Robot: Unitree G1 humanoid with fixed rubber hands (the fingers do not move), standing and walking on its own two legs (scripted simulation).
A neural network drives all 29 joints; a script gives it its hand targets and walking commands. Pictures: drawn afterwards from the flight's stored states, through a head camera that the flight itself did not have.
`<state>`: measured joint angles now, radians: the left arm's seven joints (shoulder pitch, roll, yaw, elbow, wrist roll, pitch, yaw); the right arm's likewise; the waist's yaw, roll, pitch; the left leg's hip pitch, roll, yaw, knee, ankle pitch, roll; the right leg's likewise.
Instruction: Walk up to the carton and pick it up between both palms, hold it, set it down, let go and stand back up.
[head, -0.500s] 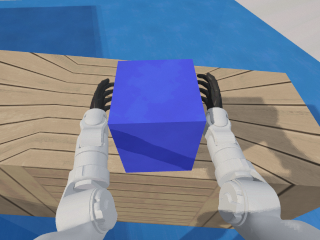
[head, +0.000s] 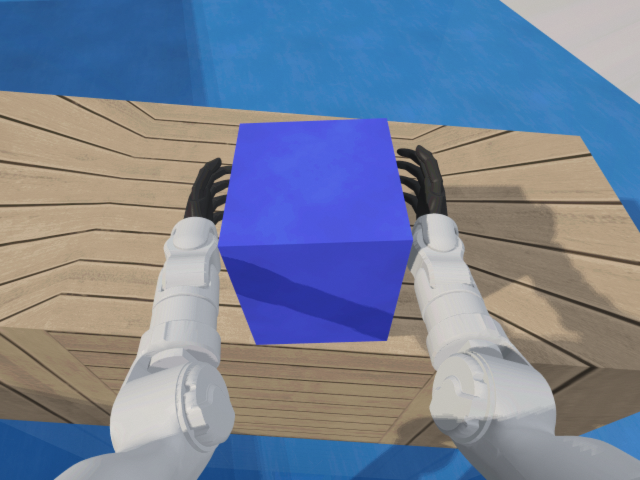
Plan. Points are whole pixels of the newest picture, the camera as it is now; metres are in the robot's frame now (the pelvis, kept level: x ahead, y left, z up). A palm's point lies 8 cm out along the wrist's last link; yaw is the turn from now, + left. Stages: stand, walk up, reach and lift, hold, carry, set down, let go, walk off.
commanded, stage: set down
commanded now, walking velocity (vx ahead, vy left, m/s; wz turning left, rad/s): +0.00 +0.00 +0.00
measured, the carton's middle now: (317, 238) +0.42 +0.03 +0.03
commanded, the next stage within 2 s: none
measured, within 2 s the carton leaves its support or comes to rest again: rests again in 1.16 s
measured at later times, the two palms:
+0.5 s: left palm (208, 232) +0.40 +0.18 +0.06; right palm (425, 220) +0.41 -0.12 +0.09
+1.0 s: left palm (207, 234) +0.40 +0.18 +0.06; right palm (424, 223) +0.41 -0.11 +0.09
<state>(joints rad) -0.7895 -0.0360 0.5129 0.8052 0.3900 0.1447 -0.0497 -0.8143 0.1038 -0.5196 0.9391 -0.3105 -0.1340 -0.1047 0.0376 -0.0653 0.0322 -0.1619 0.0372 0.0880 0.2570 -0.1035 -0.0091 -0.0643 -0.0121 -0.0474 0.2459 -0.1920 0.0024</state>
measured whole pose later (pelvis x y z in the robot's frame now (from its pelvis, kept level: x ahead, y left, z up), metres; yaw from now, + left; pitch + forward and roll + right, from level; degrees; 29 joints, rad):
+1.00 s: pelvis +0.00 +0.00 +0.00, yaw +0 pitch +4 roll +0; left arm -0.78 -0.06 0.58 0.85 0.44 0.01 -0.06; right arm -0.78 0.14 -0.62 0.90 -0.44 -0.21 -0.06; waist 0.04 -0.06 0.03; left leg -0.24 0.04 0.11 0.26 -0.09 0.00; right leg -0.14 -0.01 -0.06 0.25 -0.18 0.00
